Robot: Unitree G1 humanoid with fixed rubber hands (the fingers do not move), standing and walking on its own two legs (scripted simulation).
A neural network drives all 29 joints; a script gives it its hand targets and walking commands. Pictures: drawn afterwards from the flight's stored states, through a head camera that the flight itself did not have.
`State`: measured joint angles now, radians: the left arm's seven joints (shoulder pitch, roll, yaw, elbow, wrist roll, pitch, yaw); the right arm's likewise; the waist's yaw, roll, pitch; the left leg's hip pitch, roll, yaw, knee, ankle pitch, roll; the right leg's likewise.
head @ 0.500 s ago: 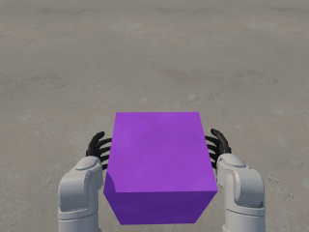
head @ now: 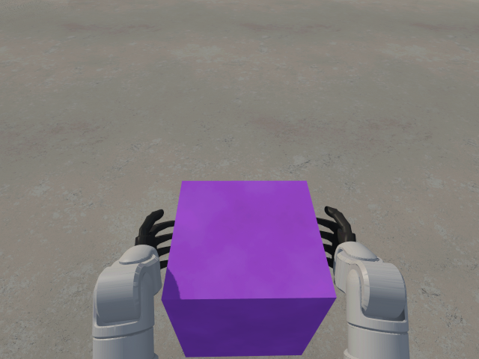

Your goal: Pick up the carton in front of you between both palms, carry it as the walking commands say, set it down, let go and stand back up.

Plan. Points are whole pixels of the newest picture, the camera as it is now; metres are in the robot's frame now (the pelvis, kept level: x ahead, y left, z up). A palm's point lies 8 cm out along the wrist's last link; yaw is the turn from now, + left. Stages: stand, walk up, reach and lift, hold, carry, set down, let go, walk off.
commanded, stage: carry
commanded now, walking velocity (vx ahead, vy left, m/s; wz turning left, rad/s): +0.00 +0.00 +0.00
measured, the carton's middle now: (244, 271) +0.27 +0.00 +0.01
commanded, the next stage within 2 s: hold in 1.20 s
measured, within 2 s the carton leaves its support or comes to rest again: neither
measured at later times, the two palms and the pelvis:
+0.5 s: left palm (148, 284) +0.23 +0.15 +0.06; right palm (344, 281) +0.23 -0.15 +0.06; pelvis -0.03 +0.00 +0.00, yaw +0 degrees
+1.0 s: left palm (152, 282) +0.24 +0.15 +0.04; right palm (339, 279) +0.24 -0.15 +0.04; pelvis -0.05 +0.00 +0.00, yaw +0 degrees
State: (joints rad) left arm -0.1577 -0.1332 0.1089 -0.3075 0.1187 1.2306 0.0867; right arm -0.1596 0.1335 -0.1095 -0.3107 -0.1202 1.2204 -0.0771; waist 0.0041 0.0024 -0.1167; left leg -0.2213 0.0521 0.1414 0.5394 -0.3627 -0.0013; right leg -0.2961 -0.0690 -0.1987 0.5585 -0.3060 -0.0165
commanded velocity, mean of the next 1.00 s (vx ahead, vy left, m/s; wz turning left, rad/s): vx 0.00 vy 0.00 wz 0.00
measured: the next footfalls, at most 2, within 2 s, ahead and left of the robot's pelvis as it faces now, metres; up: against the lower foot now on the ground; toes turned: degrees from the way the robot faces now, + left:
none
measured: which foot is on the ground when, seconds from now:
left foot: down 0.00-1.00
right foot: down 0.00-1.00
